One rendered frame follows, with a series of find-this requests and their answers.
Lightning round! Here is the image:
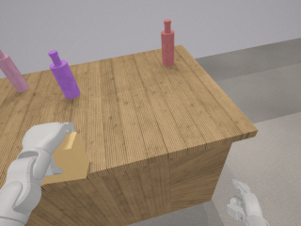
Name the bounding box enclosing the sponge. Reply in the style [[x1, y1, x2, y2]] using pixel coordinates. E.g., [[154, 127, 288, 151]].
[[41, 132, 89, 185]]

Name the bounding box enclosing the robot right forearm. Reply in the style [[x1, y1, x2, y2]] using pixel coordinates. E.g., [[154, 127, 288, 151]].
[[245, 215, 270, 226]]

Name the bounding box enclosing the table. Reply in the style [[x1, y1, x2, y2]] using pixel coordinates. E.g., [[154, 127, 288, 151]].
[[0, 45, 259, 226]]

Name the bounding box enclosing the robot left forearm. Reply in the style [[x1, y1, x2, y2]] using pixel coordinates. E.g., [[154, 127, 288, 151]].
[[0, 147, 52, 226]]

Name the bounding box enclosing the right robot hand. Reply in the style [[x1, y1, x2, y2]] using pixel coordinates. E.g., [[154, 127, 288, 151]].
[[227, 179, 263, 223]]

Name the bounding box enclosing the left robot hand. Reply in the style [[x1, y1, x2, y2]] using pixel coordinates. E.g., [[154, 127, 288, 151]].
[[22, 121, 75, 177]]

